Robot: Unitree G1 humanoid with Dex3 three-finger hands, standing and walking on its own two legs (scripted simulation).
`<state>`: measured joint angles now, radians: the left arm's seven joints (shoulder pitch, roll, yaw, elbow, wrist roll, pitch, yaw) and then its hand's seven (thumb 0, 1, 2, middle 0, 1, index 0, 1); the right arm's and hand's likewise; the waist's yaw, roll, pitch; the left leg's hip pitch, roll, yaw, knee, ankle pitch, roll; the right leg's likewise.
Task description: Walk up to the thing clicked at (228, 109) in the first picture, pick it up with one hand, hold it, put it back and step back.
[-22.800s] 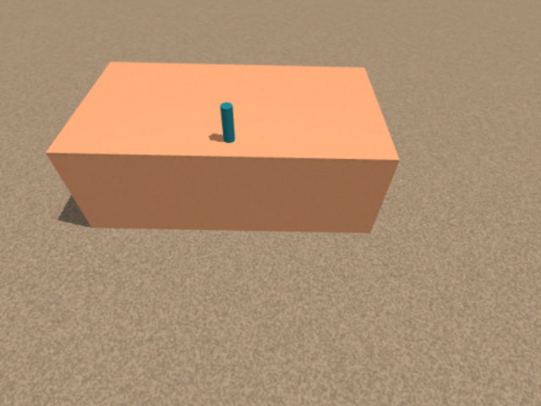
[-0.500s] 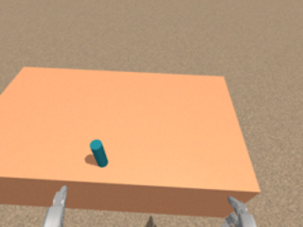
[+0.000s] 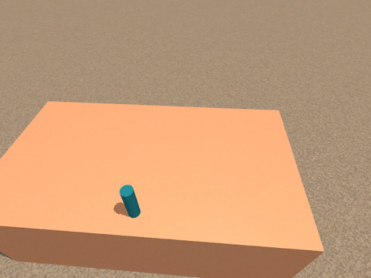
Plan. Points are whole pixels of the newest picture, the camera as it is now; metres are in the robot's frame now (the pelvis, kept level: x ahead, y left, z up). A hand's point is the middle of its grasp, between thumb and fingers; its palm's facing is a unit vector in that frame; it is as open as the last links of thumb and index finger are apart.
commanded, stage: home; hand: left
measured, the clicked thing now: (130, 202) +0.44 +0.20 -0.24
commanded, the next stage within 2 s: stand in 1.26 s
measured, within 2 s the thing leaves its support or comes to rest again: neither
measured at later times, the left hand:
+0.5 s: hand out of the picture +0.03 +0.25 -0.13, palm faces +0.00 -0.92 -0.39, open 17.4 cm
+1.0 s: hand out of the picture +0.05 +0.24 -0.13, palm faces +0.00 -0.93 -0.37, open 17.5 cm
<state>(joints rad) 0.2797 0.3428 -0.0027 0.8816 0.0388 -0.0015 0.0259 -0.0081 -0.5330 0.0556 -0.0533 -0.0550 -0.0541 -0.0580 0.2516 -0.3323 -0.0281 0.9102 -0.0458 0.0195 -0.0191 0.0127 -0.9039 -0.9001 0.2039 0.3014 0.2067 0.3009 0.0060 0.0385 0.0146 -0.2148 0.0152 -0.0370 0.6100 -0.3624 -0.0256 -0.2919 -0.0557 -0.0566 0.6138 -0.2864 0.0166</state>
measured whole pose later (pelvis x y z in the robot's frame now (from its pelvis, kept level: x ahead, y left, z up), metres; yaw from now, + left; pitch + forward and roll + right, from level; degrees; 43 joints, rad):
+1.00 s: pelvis -0.01 -0.02 +0.02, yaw +0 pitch -4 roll +0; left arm 0.12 0.33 0.00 1.17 0.02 0.00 0.00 0.00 -0.55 0.04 -0.05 -0.05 -0.05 -0.05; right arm 0.17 -0.35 0.01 1.10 -0.02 0.01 -0.02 0.01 -0.90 -0.90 0.20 0.30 0.21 0.30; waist 0.01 0.05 0.05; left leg -0.07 0.04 -0.04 0.34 -0.21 -0.05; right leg -0.16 -0.03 -0.07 0.38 -0.16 0.00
